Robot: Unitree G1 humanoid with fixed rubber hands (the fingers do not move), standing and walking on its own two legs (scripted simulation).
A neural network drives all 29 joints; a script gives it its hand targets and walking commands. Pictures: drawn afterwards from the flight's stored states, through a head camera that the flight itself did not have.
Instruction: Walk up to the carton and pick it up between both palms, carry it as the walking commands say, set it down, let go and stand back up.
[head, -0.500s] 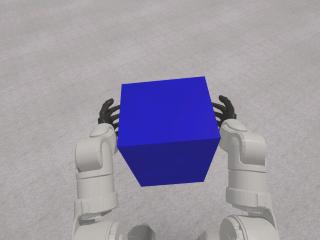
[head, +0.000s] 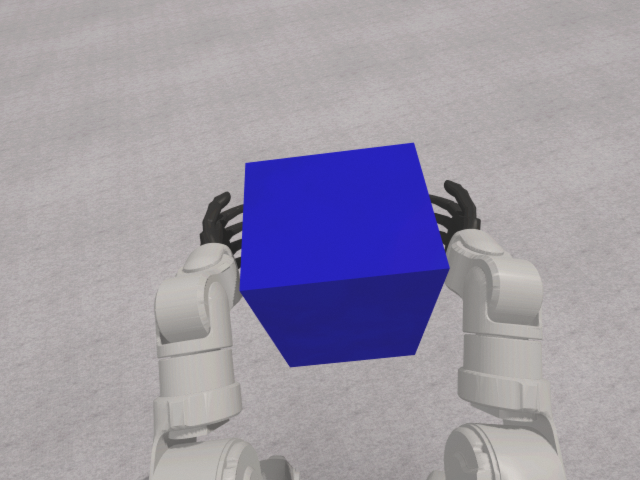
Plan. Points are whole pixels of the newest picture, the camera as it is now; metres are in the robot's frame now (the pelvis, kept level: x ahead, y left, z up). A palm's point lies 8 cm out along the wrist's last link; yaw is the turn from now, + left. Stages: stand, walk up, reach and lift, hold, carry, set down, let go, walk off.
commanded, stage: carry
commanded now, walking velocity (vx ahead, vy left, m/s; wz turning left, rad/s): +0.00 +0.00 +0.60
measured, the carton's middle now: (342, 272) +0.35 -0.01 +0.03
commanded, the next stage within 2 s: none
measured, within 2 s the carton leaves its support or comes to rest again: neither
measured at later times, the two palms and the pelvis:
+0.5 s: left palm (39, 312) +0.28 +0.31 +0.11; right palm (298, 254) +0.33 +0.04 +0.11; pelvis -0.02 +0.11 +0.01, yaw +11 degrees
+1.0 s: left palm out of the picture +0.16 +0.39 +0.12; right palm (212, 350) +0.22 +0.12 +0.12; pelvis -0.11 +0.18 +0.01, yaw +13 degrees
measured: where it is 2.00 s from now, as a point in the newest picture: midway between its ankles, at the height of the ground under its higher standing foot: outside the picture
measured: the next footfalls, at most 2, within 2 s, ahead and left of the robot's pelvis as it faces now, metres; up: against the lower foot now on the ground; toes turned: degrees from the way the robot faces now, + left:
right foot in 0.22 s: +0.04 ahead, -0.01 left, +0.00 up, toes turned +0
left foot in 0.52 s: +0.02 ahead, +0.28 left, +0.00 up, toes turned +8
